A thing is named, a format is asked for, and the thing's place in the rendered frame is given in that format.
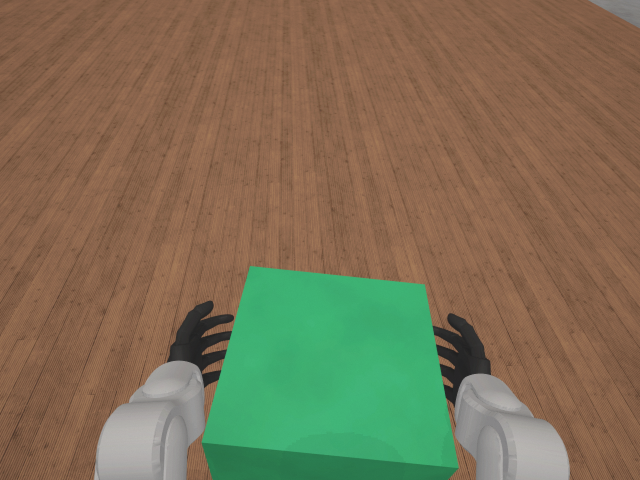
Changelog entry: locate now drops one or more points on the right robot hand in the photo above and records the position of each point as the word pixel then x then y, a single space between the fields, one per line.
pixel 470 359

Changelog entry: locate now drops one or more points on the left robot hand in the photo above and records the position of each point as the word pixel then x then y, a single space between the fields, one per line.
pixel 189 345

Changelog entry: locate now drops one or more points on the robot right forearm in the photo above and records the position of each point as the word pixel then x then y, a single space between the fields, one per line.
pixel 503 436

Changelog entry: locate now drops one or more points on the robot left forearm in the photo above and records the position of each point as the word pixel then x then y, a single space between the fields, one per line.
pixel 148 438

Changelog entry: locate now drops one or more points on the carton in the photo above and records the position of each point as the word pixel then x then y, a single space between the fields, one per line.
pixel 330 377

